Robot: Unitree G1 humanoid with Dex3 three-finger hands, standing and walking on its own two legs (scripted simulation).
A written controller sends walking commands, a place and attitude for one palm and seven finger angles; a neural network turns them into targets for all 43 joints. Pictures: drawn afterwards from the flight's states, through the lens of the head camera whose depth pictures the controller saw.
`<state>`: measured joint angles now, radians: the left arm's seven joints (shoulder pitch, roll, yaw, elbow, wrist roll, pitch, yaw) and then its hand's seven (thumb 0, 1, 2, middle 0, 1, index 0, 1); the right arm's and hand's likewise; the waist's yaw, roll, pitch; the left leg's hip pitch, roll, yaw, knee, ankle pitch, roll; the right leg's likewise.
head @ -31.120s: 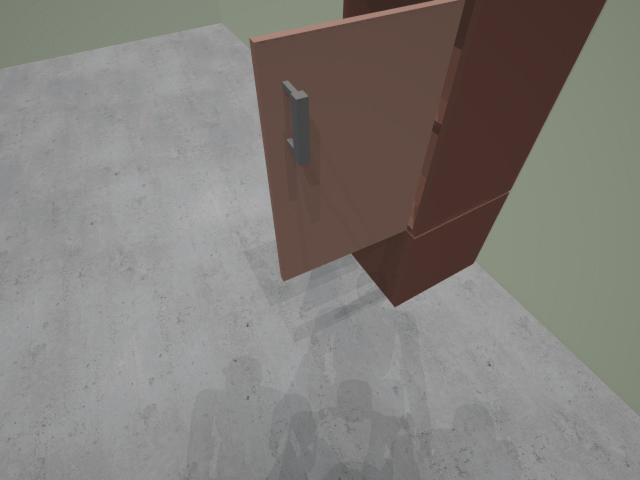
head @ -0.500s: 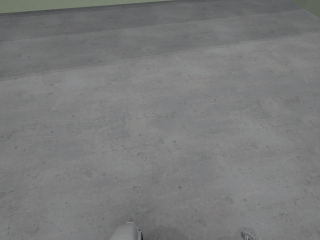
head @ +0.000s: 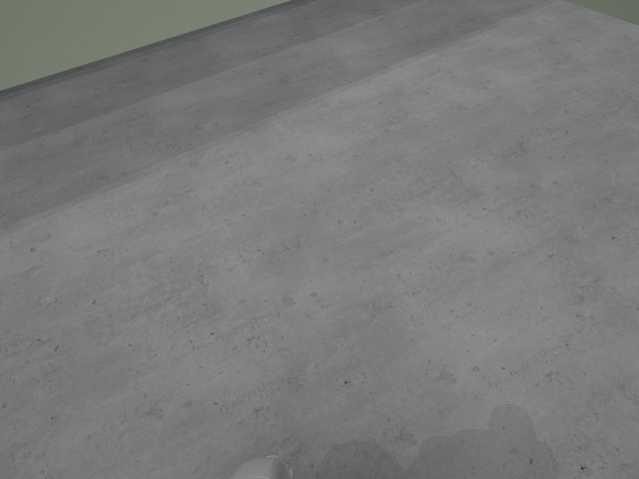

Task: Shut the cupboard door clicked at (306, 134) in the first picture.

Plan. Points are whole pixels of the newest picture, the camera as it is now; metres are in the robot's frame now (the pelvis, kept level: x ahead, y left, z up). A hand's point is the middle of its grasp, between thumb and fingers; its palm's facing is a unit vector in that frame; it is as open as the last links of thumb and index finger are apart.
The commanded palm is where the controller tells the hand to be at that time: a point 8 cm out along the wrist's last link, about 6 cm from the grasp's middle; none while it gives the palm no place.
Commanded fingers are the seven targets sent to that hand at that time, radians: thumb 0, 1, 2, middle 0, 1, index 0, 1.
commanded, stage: turn to face it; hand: left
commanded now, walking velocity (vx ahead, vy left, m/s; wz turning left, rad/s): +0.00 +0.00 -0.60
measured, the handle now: out of the picture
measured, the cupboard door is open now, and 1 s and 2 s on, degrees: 50 50 50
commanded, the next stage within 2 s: none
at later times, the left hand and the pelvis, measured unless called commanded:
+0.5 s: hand (182, 433) +0.19 +0.24 -0.15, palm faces -0.26 -0.94 -0.20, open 7.4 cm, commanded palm none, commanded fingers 0.00 0.90 0.90 -0.20 -0.30 -0.20 -0.30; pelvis +0.03 +0.06 +0.02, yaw -18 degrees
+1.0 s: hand (244, 425) +0.21 +0.15 -0.15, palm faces -0.55 -0.80 -0.23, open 7.4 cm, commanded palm none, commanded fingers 0.00 0.90 0.90 -0.20 -0.30 -0.20 -0.30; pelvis +0.03 +0.03 +0.01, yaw -34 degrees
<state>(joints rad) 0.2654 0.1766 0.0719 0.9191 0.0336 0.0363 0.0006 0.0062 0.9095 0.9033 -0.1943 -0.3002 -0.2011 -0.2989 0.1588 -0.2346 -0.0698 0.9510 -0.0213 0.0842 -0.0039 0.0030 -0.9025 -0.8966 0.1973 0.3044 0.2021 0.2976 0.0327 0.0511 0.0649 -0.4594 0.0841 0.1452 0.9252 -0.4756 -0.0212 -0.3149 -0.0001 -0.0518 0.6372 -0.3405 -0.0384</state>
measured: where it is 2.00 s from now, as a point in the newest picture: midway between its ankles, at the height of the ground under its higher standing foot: outside the picture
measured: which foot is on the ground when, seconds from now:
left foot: up 0.00-0.28, down 0.30-0.76, up 0.78-1.00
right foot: down 0.00-0.32, up 0.34-0.72, down 0.74-1.00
